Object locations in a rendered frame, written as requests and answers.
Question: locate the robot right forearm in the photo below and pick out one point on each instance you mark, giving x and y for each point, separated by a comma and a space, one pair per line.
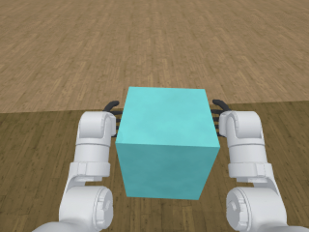
247, 151

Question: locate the robot left hand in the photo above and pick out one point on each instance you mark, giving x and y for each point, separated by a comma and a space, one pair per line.
114, 112

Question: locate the carton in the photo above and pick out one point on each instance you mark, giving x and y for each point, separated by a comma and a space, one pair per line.
166, 142

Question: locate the robot right hand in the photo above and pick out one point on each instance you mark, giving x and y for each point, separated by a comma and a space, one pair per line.
225, 108

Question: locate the robot left forearm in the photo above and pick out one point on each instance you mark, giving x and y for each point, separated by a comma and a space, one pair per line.
91, 156

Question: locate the right robot upper arm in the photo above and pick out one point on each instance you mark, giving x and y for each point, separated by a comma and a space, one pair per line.
257, 209

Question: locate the left robot upper arm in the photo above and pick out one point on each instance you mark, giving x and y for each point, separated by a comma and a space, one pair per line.
83, 209

